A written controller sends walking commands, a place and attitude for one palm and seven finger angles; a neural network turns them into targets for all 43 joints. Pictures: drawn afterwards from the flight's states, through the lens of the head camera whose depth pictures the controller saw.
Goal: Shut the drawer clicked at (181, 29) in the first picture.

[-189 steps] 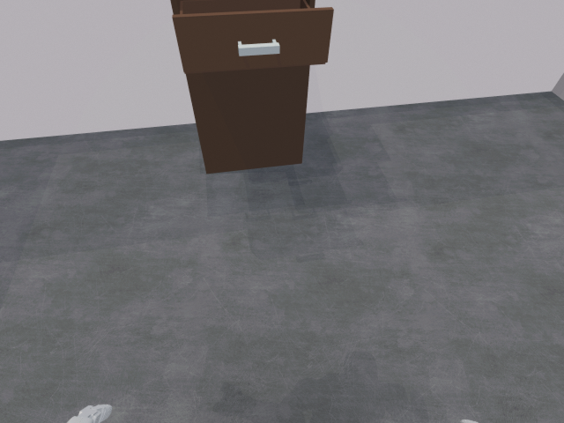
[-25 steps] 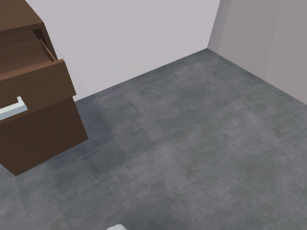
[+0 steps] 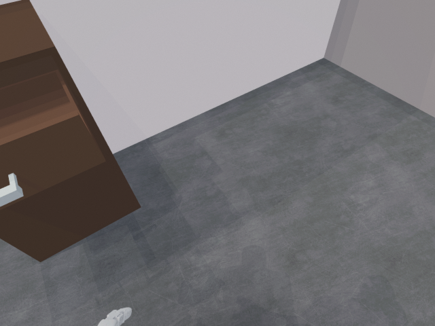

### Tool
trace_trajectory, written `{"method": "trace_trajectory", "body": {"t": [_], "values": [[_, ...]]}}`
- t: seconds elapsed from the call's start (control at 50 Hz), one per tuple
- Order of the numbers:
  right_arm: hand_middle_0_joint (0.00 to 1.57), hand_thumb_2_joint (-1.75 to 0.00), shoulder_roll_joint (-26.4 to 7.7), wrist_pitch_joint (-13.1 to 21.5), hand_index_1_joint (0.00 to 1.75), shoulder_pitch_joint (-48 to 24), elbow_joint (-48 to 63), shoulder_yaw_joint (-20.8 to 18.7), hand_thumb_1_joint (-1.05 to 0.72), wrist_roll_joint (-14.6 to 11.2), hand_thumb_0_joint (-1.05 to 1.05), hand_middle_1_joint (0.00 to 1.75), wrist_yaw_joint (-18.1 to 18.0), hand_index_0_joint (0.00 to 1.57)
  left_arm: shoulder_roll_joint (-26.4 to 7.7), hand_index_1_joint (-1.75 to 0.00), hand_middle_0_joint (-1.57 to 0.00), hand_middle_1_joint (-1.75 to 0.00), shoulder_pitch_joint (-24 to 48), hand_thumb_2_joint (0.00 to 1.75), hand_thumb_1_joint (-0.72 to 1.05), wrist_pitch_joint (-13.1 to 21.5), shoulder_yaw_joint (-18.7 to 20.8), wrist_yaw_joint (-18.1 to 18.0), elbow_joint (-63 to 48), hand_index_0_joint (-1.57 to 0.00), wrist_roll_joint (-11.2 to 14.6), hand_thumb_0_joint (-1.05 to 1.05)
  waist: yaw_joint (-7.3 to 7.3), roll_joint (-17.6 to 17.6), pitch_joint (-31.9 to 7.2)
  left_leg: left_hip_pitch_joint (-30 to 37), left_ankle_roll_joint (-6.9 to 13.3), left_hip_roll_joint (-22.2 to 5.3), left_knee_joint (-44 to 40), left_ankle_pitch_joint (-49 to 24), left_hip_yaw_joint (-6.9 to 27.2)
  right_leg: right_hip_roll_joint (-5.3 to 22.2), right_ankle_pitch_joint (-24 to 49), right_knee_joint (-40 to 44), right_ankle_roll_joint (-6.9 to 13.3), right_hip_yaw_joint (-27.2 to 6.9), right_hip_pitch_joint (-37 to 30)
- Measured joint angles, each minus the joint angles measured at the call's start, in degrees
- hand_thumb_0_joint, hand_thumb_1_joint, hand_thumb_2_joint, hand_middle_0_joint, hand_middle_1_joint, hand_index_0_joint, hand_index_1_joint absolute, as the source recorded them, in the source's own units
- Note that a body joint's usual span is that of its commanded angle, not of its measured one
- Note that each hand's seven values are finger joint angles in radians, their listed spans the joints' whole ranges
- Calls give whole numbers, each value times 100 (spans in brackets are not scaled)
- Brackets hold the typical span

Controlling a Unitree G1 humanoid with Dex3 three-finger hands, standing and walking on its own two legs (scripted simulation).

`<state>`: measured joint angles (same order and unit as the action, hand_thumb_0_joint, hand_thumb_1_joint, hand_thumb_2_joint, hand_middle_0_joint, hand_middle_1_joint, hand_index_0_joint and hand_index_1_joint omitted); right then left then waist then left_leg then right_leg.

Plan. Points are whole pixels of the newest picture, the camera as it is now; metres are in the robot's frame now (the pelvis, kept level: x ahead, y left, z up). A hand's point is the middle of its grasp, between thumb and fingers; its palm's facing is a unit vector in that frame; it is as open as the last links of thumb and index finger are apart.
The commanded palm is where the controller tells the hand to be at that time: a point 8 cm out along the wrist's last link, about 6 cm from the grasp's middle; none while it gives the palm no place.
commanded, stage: turn to face it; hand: left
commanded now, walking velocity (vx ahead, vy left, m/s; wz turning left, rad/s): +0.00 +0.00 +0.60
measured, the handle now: out of the picture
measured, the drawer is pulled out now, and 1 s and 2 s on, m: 0.30 0.30 0.30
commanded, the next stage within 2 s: take the last steps up to it in 0.88 s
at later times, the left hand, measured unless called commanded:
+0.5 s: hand out of the picture -0.03 +0.26 -0.18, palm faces +0.36 -0.89 -0.27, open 7.3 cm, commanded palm none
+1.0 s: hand out of the picture +0.03 +0.20 -0.14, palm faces +0.49 -0.83 -0.27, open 7.4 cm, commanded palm none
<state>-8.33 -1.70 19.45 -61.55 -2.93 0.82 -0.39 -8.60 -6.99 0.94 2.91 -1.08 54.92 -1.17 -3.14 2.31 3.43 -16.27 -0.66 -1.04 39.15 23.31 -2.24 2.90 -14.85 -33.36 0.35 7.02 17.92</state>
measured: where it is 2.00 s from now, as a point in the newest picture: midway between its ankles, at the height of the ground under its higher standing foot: outside the picture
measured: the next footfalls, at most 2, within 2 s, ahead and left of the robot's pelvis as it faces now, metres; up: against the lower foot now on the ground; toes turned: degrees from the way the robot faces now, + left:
left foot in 0.42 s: +0.04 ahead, +0.14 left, +0.00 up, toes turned +25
right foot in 0.88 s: +0.13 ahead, -0.07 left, +0.00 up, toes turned +24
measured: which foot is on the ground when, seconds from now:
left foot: up 0.00-0.40, down 0.42-0.88, up 0.90-1.00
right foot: down 0.00-0.42, up 0.44-0.86, down 0.88-1.00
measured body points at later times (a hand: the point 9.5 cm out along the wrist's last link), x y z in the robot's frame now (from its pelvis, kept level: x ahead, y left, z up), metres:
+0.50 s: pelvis +0.02 +0.03 -0.01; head +0.06 +0.07 +0.44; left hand -0.05 +0.30 -0.16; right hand +0.25 -0.18 -0.11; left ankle +0.00 +0.12 -0.73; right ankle +0.02 -0.11 -0.68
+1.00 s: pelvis +0.04 -0.01 +0.01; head +0.08 -0.03 +0.45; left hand +0.01 +0.24 -0.12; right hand +0.20 -0.20 -0.16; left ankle -0.04 +0.10 -0.66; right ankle +0.09 -0.09 -0.73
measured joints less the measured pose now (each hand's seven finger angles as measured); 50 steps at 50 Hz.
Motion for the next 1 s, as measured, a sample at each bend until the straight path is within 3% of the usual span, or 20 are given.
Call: {"method": "trace_trajectory", "body": {"t": [0.04, 0.08, 0.14, 0.26, 0.36, 0.4, 0.42, 0.46, 0.52, 0.58, 0.76, 0.82, 0.86, 0.92, 0.96, 1.0], "values": [[20, -90, -80, -100, 30, -102, 72, -63, -91, 5, 1, 30, 12, 20, 49, -30, -20, -30, -2, 90, 91, 5, -41, -10, -97, -20, -1, 0, -19, 44, 4, -474, -66, 34, 1235, 476, 55, 88, -129, -1, 149, 190, -91], [20, -90, -185, -151, 30, -242, 148, -112, -91, 21, 1, 30, 44, 20, 87, -30, -21, -30, -36, 90, 91, -9, -65, -36, -160, -20, 1, 0, 2, 49, 9, -844, -144, -32, 2169, 339, -2, 160, -112, 173, 166, 348, -251], [20, -90, -356, -182, 30, -482, 291, -161, -91, 32, 1, 30, 81, 20, 110, -30, -21, -30, -135, 90, 91, -4, -93, -47, -189, -20, -7, 0, 51, 7, 19, -1127, -255, -155, 2651, 66, -58, 261, -53, 405, 154, 551, -449], [20, -90, -647, -232, 30, -990, 601, -212, -91, 36, 1, 30, 122, 19, -84, -30, -21, -30, -371, 89, 92, -54, -43, -44, -219, -21, -46, -1, 216, -132, 82, -1093, -328, -306, 1915, -56, -171, 484, -139, 453, 80, 962, -630], [19, -90, -769, -208, 30, -1387, 897, -161, -91, 23, 1, 30, 165, 19, -368, -30, -21, -30, -592, 89, 91, -164, 11, -1, -180, -21, -80, 0, 394, -274, 194, -683, -214, -306, 783, -39, -412, 680, -369, 106, -61, 1263, -578], [19, -90, -788, -151, 30, -1468, 1040, -122, -91, 31, 1, 30, 183, 19, -494, -30, -21, -30, -708, 90, 91, -207, 55, 21, -163, -21, -63, 0, 444, -341, 203, -360, -137, -257, 70, -346, -536, 801, -550, -211, -160, 1365, -494], [19, -90, -819, -96, 30, -1478, 1128, -100, -91, 42, 1, 30, 197, 19, -548, -30, -21, -30, -793, 90, 91, -233, 79, 40, -165, -21, -41, 0, 456, -335, 165, -203, 54, -239, -298, -626, -534, 859, -674, -525, -221, 1362, -360], [19, -90, -761, 19, 30, -1527, 1223, -57, -91, 25, 0, 30, 176, 19, -706, -30, -21, -30, -767, 90, 91, -374, 119, 43, -109, -20, -21, 0, 480, -486, 236, -317, 309, -110, -77, -459, -493, 843, -1452, -1630, -404, 748, 107], [20, -90, -672, 78, 30, -1446, 1260, 36, -91, 14, 0, 30, 106, 20, -791, -30, -20, -30, -674, 90, 91, -489, 163, 12, -46, -20, -7, 0, 485, -477, 259, -234, 340, -46, -218, -445, -321, 524, -1513, -2921, -515, 0, 696], [20, -90, -577, 53, 30, -1337, 1189, 90, -90, 14, 0, 30, 69, 20, -783, -30, -20, -30, -595, 90, 91, -446, 156, 52, -106, -20, 5, 1, 478, -420, 241, -35, 333, 42, -669, -707, -159, 411, -1013, -3207, -572, -317, 978], [20, -90, -296, -11, 30, -1001, 953, 132, -90, 34, 0, 30, 71, 20, -528, -30, -20, -30, -370, 90, 91, -406, 49, 31, -257, -20, 36, 0, 311, -230, 150, 214, 294, 232, -1173, -991, 187, 170, -920, -1883, -569, -554, 661], [20, -90, -275, -50, 30, -897, 864, 102, -90, 48, 1, 30, 61, 20, -398, -30, -20, -30, -287, 90, 91, -356, 2, 15, -289, -20, 59, 0, 228, -137, 132, 158, 218, 269, -1054, -948, 291, 26, -859, -1130, -490, -520, 304], [20, -90, -286, -75, 30, -814, 795, 74, -90, 28, 1, 30, 60, 20, -328, -30, -20, -30, -288, 90, 91, -272, -40, 9, -334, -20, 66, 0, 209, -97, 88, 63, 138, 308, -857, -859, 350, -48, -344, -257, -435, -468, -93], [20, -90, -392, -146, 30, -754, 682, -19, -90, -18, 1, 30, 55, 20, -151, -30, -20, -30, -298, 90, 91, -130, -122, -9, -334, -20, 6, 0, 167, 111, 82, -327, 25, 311, 188, 43, 486, -105, -196, -42, 24, -271, -246], [20, -90, -442, -238, 30, -728, 604, -77, -90, -6, 1, 30, 52, 20, -61, -30, -21, -30, -350, 90, 90, -119, -159, -18, -341, -20, -1, 0, 168, 125, 56, -665, -18, 341, 1306, 373, 463, -50, -255, 42, 131, -177, -335], [20, -90, -494, -263, 30, -723, 532, -112, -90, 7, 1, 30, 68, 20, 4, -30, -21, -30, -401, 90, 90, -122, -173, -26, -318, -20, -2, 0, 168, 124, 50, -892, -83, 271, 2133, 196, 405, -16, -174, 237, 145, -101, -452]]}}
